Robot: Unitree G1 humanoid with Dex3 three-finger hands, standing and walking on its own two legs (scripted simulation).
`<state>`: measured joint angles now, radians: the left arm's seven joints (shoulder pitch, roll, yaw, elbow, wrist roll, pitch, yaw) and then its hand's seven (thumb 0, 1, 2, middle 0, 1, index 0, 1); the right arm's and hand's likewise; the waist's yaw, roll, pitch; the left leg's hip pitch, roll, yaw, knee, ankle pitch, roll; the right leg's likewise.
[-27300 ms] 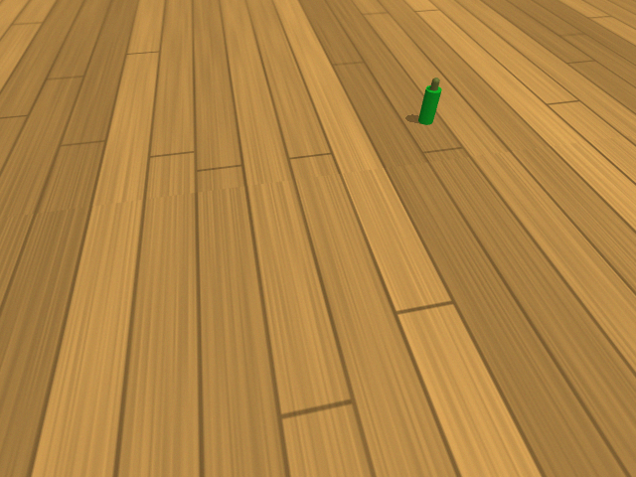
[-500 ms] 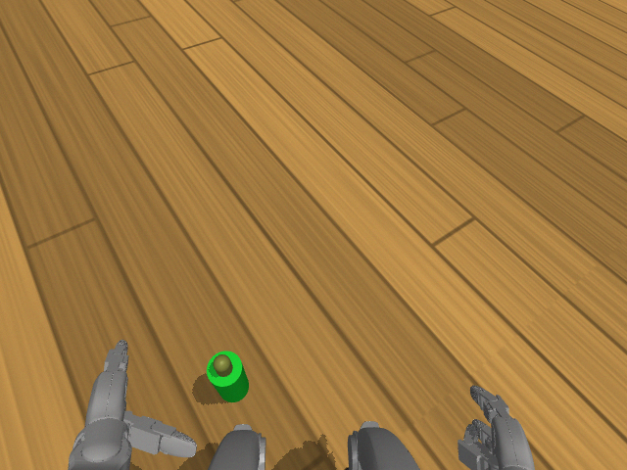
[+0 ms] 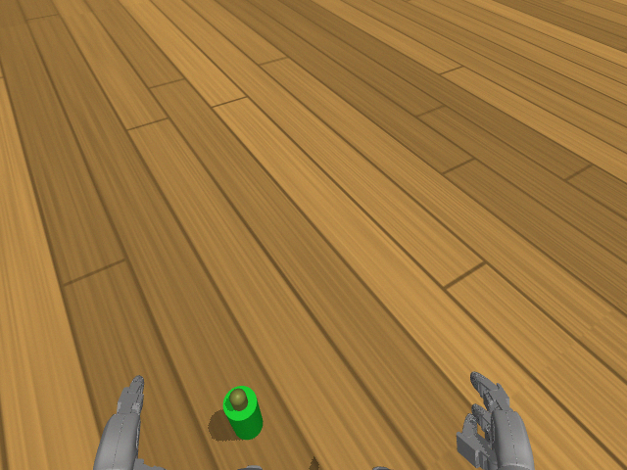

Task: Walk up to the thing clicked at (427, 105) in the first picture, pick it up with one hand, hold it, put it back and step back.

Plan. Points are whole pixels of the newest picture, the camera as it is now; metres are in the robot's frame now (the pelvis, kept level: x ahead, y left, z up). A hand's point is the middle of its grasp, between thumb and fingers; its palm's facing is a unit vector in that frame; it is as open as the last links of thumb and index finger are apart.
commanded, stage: home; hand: left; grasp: from the side
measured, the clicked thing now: (243, 410) +0.36 +0.18 -0.59
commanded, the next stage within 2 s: stand in 1.44 s
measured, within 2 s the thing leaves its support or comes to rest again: neither
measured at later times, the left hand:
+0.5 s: hand (177, 460) +0.16 +0.17 -0.05, palm faces +0.08 -0.96 -0.28, open 17.6 cm
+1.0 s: hand (175, 456) +0.16 +0.18 -0.05, palm faces +0.10 -0.96 -0.28, open 17.7 cm
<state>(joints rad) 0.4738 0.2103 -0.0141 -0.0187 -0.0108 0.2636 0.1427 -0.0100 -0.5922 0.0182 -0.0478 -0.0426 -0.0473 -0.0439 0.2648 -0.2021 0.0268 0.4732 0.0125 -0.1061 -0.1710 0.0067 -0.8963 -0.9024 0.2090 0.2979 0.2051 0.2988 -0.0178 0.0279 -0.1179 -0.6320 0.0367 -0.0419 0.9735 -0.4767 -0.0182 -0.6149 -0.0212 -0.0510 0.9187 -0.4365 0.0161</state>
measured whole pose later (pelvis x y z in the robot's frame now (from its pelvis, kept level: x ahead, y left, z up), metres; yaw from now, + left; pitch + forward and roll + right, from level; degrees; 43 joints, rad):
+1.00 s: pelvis -0.01 +0.00 +0.00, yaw +0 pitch +7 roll -2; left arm 0.48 0.21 -0.01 -0.01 -0.01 0.25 0.13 -0.01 -0.58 0.03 -0.05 -0.05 -0.05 -0.05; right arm 0.29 -0.20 0.03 0.50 0.01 -0.14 -0.18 0.01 -0.90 -0.90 0.21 0.30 0.20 0.30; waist -0.02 0.03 -0.11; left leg -0.63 0.04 -0.04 0.97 -0.47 -0.02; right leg -0.62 -0.02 -0.05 0.92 -0.43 0.01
